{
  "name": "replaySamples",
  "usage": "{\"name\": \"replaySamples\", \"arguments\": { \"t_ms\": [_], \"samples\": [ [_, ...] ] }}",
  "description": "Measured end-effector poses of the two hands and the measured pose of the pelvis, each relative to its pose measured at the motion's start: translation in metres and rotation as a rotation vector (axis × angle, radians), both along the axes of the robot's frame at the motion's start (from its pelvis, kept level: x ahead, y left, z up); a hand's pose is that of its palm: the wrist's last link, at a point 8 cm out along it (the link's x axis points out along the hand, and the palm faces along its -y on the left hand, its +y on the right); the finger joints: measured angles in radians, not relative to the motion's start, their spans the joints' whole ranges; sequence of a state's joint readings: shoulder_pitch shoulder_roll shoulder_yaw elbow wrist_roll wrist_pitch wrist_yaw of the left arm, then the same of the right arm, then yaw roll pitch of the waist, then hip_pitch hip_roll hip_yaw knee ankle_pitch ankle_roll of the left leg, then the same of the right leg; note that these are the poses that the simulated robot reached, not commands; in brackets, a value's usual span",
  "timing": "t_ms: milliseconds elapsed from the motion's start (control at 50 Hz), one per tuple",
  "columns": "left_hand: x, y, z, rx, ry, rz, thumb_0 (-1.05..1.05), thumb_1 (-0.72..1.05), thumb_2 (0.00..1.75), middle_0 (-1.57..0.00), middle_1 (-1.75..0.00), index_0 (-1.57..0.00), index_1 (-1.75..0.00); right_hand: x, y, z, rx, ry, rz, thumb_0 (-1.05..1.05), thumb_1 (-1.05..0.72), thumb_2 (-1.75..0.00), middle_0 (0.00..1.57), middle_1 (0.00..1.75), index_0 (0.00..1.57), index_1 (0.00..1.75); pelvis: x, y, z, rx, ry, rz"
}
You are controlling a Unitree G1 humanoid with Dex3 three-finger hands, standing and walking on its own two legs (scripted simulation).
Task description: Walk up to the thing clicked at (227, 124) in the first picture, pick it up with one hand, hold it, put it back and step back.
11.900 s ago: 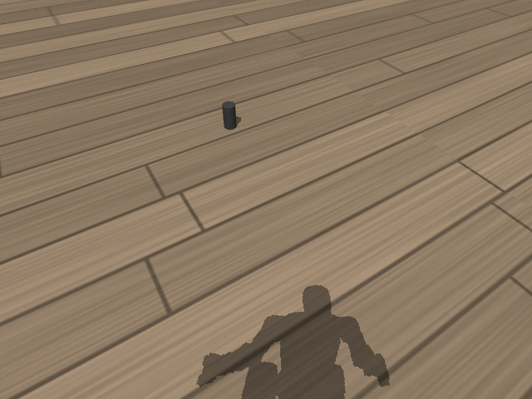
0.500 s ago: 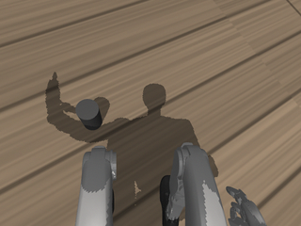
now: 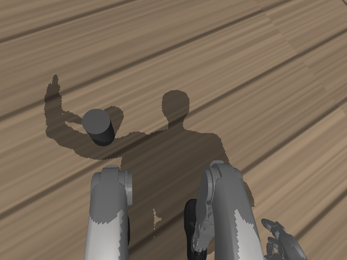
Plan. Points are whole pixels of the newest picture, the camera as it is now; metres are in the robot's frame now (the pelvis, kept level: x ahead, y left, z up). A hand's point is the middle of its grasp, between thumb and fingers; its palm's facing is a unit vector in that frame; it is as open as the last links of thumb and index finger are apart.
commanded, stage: approach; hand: left
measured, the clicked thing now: (100, 129) +0.47 +0.20 -0.30
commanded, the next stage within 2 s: close in in 0.58 s
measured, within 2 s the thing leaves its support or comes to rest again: neither
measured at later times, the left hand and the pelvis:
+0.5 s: hand (27, 127) +0.42 +0.34 -0.14, palm faces +0.11 -0.99 +0.05, open 17.4 cm; pelvis -0.01 +0.01 -0.06, yaw -4 degrees
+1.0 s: hand (79, 132) +0.44 +0.25 -0.24, palm faces +0.11 -0.99 +0.06, open 17.6 cm; pelvis -0.02 +0.02 -0.09, yaw -9 degrees
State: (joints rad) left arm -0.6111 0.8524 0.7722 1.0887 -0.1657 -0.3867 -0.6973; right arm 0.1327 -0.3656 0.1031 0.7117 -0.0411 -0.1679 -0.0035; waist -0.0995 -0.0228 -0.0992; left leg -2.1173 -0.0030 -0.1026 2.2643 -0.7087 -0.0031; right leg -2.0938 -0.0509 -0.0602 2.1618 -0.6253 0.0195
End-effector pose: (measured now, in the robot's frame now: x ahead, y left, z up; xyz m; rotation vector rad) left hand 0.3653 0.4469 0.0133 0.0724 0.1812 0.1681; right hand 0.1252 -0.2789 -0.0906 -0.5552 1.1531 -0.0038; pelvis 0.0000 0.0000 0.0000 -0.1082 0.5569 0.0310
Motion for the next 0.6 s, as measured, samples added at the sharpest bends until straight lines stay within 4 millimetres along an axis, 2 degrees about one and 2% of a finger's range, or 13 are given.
{"name": "replaySamples", "arguments": {
  "t_ms": [160,260,340,520,600],
  "samples": [
    [0.006,0.001,-0.006,-0.012,-0.026,-0.008,-0.02,-0.52,0.07,-0.05,-0.07,-0.04,-0.09,0.006,0.000,-0.003,-0.011,-0.004,0.020,0.00,-0.91,-0.90,0.20,0.30,0.20,0.30,0.000,0.001,-0.006,-0.005,-0.006,0.002],
    [0.012,-0.006,-0.027,-0.046,-0.063,-0.018,-0.01,-0.53,0.05,-0.06,-0.07,-0.05,-0.09,0.007,0.002,-0.006,-0.019,-0.014,0.048,0.00,-0.91,-0.90,0.20,0.30,0.20,0.30,-0.002,0.003,-0.015,-0.013,-0.018,-0.005],
    [0.018,-0.019,-0.063,-0.082,-0.088,-0.031,-0.01,-0.54,0.04,-0.07,-0.07,-0.05,-0.09,0.008,0.005,-0.009,-0.035,-0.018,0.085,0.00,-0.91,-0.90,0.20,0.30,0.20,0.30,-0.004,0.004,-0.028,-0.026,-0.041,-0.013],
    [0.028,-0.057,-0.169,-0.130,-0.053,-0.055,-0.02,-0.53,0.05,-0.06,-0.08,-0.05,-0.09,0.005,0.013,-0.022,-0.104,0.045,0.182,0.00,-0.90,-0.90,0.20,0.30,0.20,0.30,-0.008,0.007,-0.060,-0.072,-0.121,-0.036],
    [0.031,-0.070,-0.200,-0.119,-0.052,-0.078,-0.02,-0.53,0.06,-0.06,-0.08,-0.04,-0.10,0.001,0.017,-0.027,-0.139,0.103,0.222,0.00,-0.91,-0.90,0.20,0.30,0.20,0.30,-0.009,0.009,-0.070,-0.095,-0.153,-0.043]
  ]
}}
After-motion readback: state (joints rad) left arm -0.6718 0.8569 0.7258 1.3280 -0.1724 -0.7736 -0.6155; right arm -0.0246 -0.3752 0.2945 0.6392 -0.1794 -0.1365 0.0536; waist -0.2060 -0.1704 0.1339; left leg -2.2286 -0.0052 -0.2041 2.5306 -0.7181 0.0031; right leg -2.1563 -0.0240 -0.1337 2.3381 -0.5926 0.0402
